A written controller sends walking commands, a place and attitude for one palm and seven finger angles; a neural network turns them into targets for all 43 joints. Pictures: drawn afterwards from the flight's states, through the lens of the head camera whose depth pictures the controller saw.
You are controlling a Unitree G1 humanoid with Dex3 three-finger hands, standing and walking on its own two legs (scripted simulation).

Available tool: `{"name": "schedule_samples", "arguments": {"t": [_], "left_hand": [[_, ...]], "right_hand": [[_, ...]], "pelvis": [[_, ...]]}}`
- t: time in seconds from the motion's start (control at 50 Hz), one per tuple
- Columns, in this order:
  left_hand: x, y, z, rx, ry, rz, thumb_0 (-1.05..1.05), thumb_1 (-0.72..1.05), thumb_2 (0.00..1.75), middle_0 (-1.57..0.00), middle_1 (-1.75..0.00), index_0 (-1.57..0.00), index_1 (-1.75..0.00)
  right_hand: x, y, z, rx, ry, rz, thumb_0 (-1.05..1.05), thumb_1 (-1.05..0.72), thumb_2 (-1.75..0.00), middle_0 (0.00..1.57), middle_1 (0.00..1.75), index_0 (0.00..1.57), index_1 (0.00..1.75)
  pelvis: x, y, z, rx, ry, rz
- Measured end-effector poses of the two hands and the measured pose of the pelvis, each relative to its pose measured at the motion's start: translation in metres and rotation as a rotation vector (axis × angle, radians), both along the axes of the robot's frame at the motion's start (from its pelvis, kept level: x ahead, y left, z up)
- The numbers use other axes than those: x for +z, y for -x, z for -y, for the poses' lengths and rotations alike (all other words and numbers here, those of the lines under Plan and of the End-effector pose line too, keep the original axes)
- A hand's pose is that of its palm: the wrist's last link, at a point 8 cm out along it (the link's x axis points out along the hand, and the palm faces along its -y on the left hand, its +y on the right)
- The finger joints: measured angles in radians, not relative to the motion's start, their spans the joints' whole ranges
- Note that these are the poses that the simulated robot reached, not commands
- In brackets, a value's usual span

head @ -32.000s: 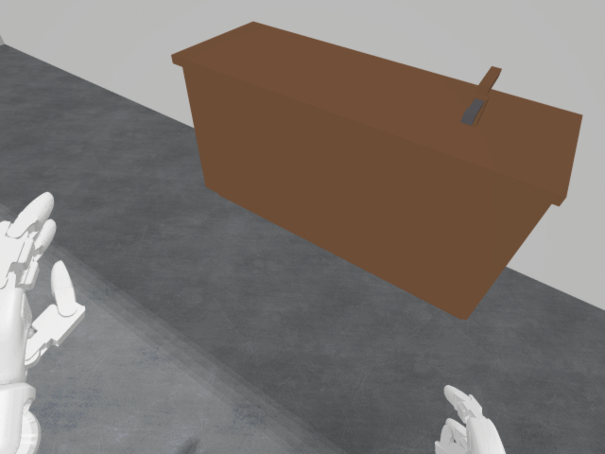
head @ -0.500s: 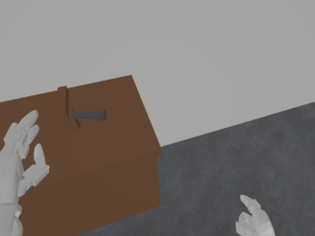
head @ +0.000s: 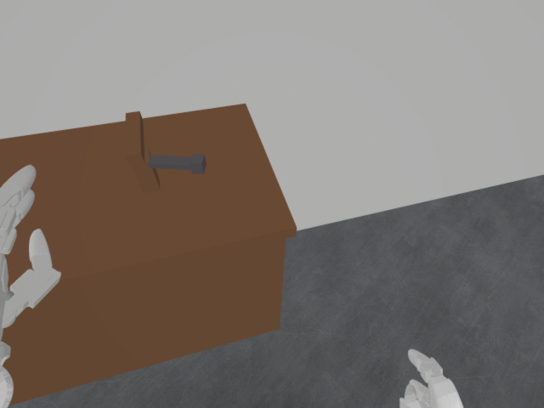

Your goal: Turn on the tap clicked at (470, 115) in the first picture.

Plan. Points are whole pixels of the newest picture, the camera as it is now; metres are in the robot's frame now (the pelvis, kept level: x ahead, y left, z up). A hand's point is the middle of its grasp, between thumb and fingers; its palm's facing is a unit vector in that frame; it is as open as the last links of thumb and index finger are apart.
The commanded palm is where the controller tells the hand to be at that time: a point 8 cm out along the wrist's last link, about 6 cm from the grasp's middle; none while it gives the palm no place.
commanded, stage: step back with the hand held close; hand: left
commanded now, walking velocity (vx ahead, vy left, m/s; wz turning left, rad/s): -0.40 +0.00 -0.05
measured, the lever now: (198, 163) +0.55 +0.19 +0.03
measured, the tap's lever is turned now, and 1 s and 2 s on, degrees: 70 70 70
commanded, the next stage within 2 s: stop stepping back and stand still in 0.52 s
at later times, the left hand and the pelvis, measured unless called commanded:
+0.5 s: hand (5, 357) +0.14 +0.25 +0.17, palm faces +0.35 -0.86 -0.38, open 7.4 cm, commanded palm +0.07 +0.29 +0.18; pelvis -0.09 +0.01 +0.00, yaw +1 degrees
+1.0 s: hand out of the picture +0.04 +0.25 +0.16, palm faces +0.35 -0.88 -0.33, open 7.4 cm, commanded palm -0.02 +0.29 +0.18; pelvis -0.18 +0.01 +0.01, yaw -2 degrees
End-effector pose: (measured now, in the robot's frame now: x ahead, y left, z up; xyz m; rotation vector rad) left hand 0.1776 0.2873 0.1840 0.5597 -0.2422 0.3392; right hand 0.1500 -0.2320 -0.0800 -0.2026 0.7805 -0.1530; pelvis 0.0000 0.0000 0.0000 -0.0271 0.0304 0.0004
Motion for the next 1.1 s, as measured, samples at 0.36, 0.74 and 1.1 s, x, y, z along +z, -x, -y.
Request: {"name": "schedule_samples", "arguments": {"t": [0.36,0.74,1.1], "left_hand": [[0.004,0.061,0.018,-0.079,0.071,0.063,0.01,0.89,0.90,-0.21,-0.31,-0.21,-0.30],[0.002,0.142,0.009,-0.072,0.074,0.028,0.01,0.89,0.90,-0.20,-0.31,-0.20,-0.30],[-0.002,0.193,-0.008,-0.015,0.134,0.039,0.01,0.89,0.90,-0.21,-0.31,-0.21,-0.30]], "right_hand": [[0.023,0.033,0.012,-0.013,0.033,0.068,0.01,-0.91,-0.90,0.21,0.30,0.20,0.29],[0.004,0.146,-0.025,0.011,-0.036,0.042,0.01,-0.90,-0.90,0.21,0.30,0.20,0.30],[0.021,0.228,0.011,-0.094,0.076,0.036,0.01,-0.91,-0.90,0.20,0.30,0.20,0.29]], "pelvis": [[0.002,0.055,0.006,-0.010,-0.004,0.017],[0.002,0.149,-0.008,-0.056,0.000,0.000],[0.009,0.194,-0.013,-0.009,-0.003,0.065]]}}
